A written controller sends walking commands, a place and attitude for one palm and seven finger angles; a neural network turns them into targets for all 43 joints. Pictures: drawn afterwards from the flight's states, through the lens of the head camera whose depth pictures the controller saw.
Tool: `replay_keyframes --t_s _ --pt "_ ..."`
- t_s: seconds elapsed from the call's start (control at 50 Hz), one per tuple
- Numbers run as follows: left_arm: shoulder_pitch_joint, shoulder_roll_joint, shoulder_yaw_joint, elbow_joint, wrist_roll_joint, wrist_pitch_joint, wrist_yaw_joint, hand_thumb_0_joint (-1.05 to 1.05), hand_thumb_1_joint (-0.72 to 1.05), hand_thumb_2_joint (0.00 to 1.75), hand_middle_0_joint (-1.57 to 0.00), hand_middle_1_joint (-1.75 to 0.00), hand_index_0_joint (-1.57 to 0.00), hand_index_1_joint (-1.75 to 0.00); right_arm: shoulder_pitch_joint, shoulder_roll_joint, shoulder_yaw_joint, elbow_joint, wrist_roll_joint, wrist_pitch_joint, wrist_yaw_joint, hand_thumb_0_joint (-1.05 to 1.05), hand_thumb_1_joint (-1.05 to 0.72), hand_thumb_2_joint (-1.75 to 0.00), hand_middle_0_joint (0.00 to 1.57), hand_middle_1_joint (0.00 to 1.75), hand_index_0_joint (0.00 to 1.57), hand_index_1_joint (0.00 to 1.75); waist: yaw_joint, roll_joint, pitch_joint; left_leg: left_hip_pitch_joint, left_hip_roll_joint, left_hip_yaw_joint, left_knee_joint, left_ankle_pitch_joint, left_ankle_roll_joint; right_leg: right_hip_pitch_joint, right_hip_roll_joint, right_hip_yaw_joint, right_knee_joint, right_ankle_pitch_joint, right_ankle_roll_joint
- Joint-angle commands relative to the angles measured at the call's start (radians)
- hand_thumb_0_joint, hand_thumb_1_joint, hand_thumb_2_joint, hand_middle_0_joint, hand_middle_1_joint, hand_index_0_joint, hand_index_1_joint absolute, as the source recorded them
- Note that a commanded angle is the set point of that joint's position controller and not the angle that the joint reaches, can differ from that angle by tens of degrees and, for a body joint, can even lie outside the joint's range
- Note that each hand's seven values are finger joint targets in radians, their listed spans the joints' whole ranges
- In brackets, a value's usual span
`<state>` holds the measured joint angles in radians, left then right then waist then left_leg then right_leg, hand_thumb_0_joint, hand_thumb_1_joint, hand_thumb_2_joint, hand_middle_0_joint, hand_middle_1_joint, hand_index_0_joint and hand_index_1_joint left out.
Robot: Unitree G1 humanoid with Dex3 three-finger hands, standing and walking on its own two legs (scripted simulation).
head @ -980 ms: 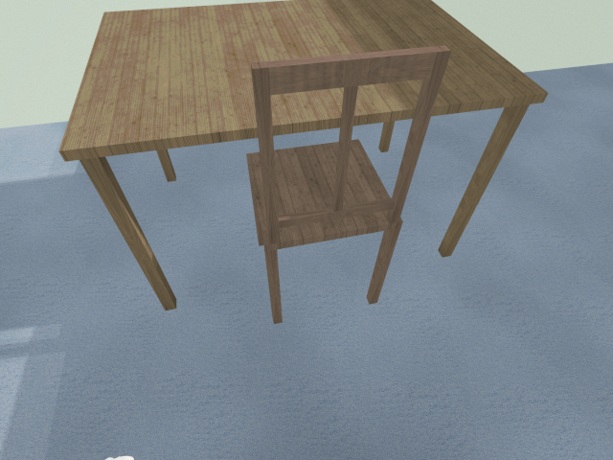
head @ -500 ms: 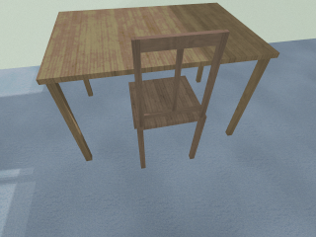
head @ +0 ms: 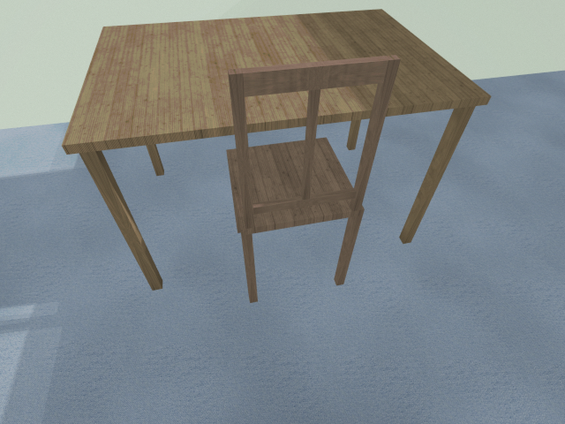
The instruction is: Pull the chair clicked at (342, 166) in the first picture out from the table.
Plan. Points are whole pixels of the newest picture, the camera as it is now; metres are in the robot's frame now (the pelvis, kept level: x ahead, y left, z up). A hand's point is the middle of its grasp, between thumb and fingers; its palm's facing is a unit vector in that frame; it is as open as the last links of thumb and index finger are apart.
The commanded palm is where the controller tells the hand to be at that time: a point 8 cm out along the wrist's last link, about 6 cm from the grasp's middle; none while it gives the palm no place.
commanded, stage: look at it before walking up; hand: left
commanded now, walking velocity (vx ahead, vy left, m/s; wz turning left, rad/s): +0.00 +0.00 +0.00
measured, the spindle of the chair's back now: (309, 150) +0.76 -0.03 -0.06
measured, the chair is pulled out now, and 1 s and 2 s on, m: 0.00 0.00 0.00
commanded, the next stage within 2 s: walk to a spot facing it in 0.46 s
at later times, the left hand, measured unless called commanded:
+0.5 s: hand out of the picture +0.04 +0.21 -0.17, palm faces -0.01 -0.96 -0.28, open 7.4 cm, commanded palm none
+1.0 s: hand out of the picture +0.03 +0.18 -0.18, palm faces -0.11 -0.95 -0.29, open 7.4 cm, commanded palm none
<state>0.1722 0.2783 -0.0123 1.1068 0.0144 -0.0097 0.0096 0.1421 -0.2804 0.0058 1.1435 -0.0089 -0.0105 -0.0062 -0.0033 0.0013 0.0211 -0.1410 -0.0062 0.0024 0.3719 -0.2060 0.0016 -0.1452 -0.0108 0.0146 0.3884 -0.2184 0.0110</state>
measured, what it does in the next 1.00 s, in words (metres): stands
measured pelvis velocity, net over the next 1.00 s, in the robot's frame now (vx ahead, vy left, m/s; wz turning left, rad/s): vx -0.02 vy -0.03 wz -0.17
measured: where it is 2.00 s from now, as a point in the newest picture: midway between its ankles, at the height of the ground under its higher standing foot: outside the picture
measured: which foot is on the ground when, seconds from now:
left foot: down 0.00-0.96, up 0.98-1.00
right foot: down 0.00-1.00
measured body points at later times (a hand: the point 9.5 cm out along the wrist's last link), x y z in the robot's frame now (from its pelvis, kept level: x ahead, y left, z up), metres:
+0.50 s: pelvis +0.00 +0.00 +0.00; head +0.00 +0.00 +0.45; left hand +0.04 +0.26 -0.15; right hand +0.05 -0.27 -0.15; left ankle +0.00 +0.12 -0.75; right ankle +0.00 -0.12 -0.75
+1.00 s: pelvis -0.02 -0.03 -0.02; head +0.00 -0.06 +0.42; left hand +0.04 +0.23 -0.16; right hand +0.00 -0.28 -0.19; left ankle -0.01 +0.11 -0.74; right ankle -0.02 -0.11 -0.75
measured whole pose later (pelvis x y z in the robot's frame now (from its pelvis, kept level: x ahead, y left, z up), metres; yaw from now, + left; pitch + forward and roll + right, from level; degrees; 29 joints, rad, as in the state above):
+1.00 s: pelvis -0.02 -0.03 -0.02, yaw -10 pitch -2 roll +2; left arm 0.28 0.20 0.05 0.99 0.03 0.04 -0.01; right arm 0.19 -0.23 -0.06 1.01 -0.01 0.04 -0.02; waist 0.02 0.04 0.08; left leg -0.28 0.09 0.12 0.73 -0.41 -0.03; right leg -0.31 0.04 0.01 0.69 -0.35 -0.06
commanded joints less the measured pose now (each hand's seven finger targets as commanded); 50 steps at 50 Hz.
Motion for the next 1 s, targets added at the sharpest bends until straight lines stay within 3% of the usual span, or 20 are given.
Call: replay_keyframes --t_s 0.0,0.46,0.56,0.6,0.64,0.7,0.76,0.84,0.88,0.9,0.92,0.94,0.96,0.98 --pt "-0.005 0.175 0.04 -0.05 -0.001 -0.014 0.012 0.0 0.9 0.9 -0.2 -0.3 -0.2 -0.3 -0.017 -0.165 -0.025 -0.052 0.0 -0.021 -0.014 0.0 -0.9 -0.9 0.2 0.3 0.2 0.3 0.004 -0.007 -0.021 -0.001 0.111 -0.088 -0.063 0.106 0.021 -0.026 -0.1 0.083 -0.074 0.096 -0.019" --pt "0.013 0.163 0.045 -0.042 -0.003 -0.019 0.013 0.0 0.9 0.9 -0.2 -0.3 -0.2 -0.3 0.006 -0.156 -0.026 -0.043 -0.001 -0.024 -0.018 0.0 -0.9 -0.9 0.2 0.3 0.2 0.3 0.004 -0.003 -0.036 0.012 0.112 -0.095 -0.06 0.146 0.016 -0.006 -0.103 0.081 -0.082 0.132 -0.023" --pt "0.017 0.158 0.043 -0.039 -0.003 -0.016 0.013 0.0 0.9 0.9 -0.2 -0.3 -0.2 -0.3 0.011 -0.153 -0.026 -0.039 -0.002 -0.023 -0.02 0.0 -0.9 -0.9 0.2 0.3 0.2 0.3 0.004 -0.001 -0.014 0.012 0.115 -0.09 -0.069 0.127 0.014 -0.023 -0.096 0.087 -0.087 0.11 -0.023" --pt "0.039 0.109 0.041 -0.04 -0.004 -0.001 0.014 0.0 0.9 0.9 -0.2 -0.3 -0.2 -0.3 0.044 -0.095 -0.02 -0.038 -0.004 -0.016 -0.025 0.0 -0.9 -0.9 0.2 0.3 0.2 0.3 0.001 -0.001 -0.02 0.025 0.121 -0.065 -0.04 0.143 0.007 -0.043 -0.09 0.094 -0.06 0.153 -0.022" --pt "0.052 0.105 0.046 -0.046 -0.005 0.015 0.014 0.0 0.9 0.9 -0.2 -0.3 -0.2 -0.3 0.066 -0.087 -0.026 -0.046 -0.004 -0.007 -0.03 0.0 -0.9 -0.9 0.2 0.3 0.2 0.3 0.001 0.002 -0.009 0.016 0.125 -0.042 -0.001 0.144 0.001 -0.074 -0.086 0.111 -0.014 0.197 -0.025" --pt "0.063 0.109 0.063 -0.079 -0.003 0.029 0.009 0.0 0.9 0.9 -0.2 -0.3 -0.2 -0.3 0.08 -0.105 -0.044 -0.081 -0.005 0.001 -0.036 0.0 -0.9 -0.9 0.2 0.3 0.2 0.3 0.002 0.01 -0.018 0.026 0.152 -0.033 0.014 0.11 0.012 -0.123 -0.061 0.117 0.051 0.188 -0.028" --pt "0.072 0.096 0.075 -0.115 0.001 0.041 0.0 0.0 0.9 0.9 -0.2 -0.3 -0.2 -0.3 0.065 -0.127 -0.066 -0.128 -0.008 0.009 -0.036 0.0 -0.9 -0.9 0.2 0.3 0.2 0.3 0.007 0.06 0.01 -0.003 0.198 -0.057 0.001 0.023 0.036 -0.197 -0.021 0.11 0.134 0.119 -0.023" --pt "0.12 0.06 0.088 -0.146 0.005 0.055 -0.012 0.0 0.9 0.9 -0.2 -0.3 -0.2 -0.3 0.028 -0.142 -0.089 -0.182 -0.008 0.009 -0.031 0.0 -0.9 -0.9 0.2 0.3 0.2 0.3 0.031 0.164 0.022 -0.106 0.317 -0.096 -0.063 -0.031 0.115 -0.192 0.013 0.022 0.376 -0.143 -0.005" --pt "0.155 0.044 0.095 -0.156 0.005 0.054 -0.017 0.0 0.9 0.9 -0.2 -0.3 -0.2 -0.3 -0.001 -0.136 -0.097 -0.207 -0.011 0.01 -0.028 0.0 -0.9 -0.9 0.2 0.3 0.2 0.3 0.048 0.18 0.016 -0.118 0.333 -0.052 -0.004 0.044 0.128 -0.165 -0.013 0.0 0.378 -0.194 0.0" --pt "0.191 0.048 0.097 -0.152 0.005 0.051 -0.018 0.0 0.9 0.9 -0.2 -0.3 -0.2 -0.3 -0.015 -0.132 -0.098 -0.219 -0.011 0.012 -0.027 0.0 -0.9 -0.9 0.2 0.3 0.2 0.3 0.067 0.142 0.002 -0.13 0.317 -0.016 0.067 0.052 0.11 -0.126 -0.018 0.004 0.317 -0.149 -0.005" --pt "0.227 0.055 0.102 -0.144 0.01 0.044 -0.016 0.0 0.9 0.9 -0.2 -0.3 -0.2 -0.3 -0.019 -0.117 -0.099 -0.225 -0.01 0.017 -0.026 0.0 -0.9 -0.9 0.2 0.3 0.2 0.3 0.085 0.055 0.01 -0.181 0.263 0.036 0.203 0.017 0.066 -0.072 -0.027 0.04 0.171 -0.018 -0.014" --pt "0.243 0.133 0.117 -0.15 0.022 0.029 -0.006 0.0 0.9 0.9 -0.2 -0.3 -0.2 -0.3 0.003 -0.052 -0.093 -0.243 -0.003 0.024 -0.024 0.0 -0.9 -0.9 0.2 0.3 0.2 0.3 0.076 -0.243 0.004 -0.305 0.11 0.143 0.455 -0.182 -0.016 -0.029 -0.19 0.339 -0.018 0.13 -0.069" --pt "0.253 0.192 0.125 -0.162 0.013 0.027 0.006 0.0 0.9 0.9 -0.2 -0.3 -0.2 -0.3 -0.014 -0.02 -0.081 -0.27 -0.006 0.026 -0.023 0.0 -0.9 -0.9 0.2 0.3 0.2 0.3 0.079 -0.341 0.012 -0.411 0.031 0.08 0.636 -0.391 -0.038 -0.037 -0.33 0.54 -0.113 0.296 -0.149" --pt "0.254 0.16 0.125 -0.16 0.003 0.023 0.017 0.0 0.9 0.9 -0.2 -0.3 -0.2 -0.3 -0.025 -0.05 -0.085 -0.262 -0.008 0.034 -0.028 0.0 -0.9 -0.9 0.2 0.3 0.2 0.3 0.076 -0.278 0.001 -0.404 0.045 -0.03 0.721 -0.344 -0.028 -0.043 -0.289 0.535 -0.123 0.311 -0.133"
